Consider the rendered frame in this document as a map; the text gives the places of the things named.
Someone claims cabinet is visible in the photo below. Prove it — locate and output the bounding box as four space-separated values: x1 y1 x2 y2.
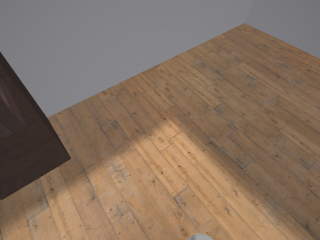
0 52 71 200

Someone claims drawer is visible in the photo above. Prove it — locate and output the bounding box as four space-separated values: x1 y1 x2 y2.
0 74 26 140

